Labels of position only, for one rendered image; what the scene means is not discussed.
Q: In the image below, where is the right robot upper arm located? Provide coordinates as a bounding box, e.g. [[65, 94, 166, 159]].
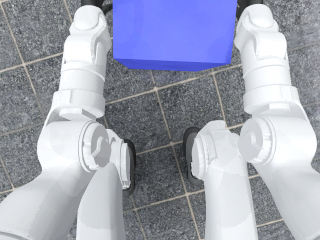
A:
[[237, 115, 320, 240]]

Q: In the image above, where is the left robot foot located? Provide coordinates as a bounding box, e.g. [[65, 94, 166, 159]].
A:
[[122, 139, 137, 197]]

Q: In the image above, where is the left robot forearm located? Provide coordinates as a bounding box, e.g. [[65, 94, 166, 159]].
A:
[[37, 5, 112, 158]]

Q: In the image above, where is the robot right hand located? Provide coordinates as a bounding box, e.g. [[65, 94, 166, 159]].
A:
[[235, 0, 264, 21]]

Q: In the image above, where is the carton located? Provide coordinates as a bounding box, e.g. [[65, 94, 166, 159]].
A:
[[112, 0, 237, 72]]

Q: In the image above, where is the right robot forearm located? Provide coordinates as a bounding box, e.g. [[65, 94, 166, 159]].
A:
[[234, 4, 317, 145]]

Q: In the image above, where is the robot right shin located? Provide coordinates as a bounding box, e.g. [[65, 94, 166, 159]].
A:
[[191, 120, 247, 180]]

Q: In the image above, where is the left robot upper arm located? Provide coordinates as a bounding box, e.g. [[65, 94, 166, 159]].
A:
[[0, 120, 112, 240]]

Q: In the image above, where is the robot left hand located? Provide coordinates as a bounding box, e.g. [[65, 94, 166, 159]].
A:
[[81, 0, 113, 16]]

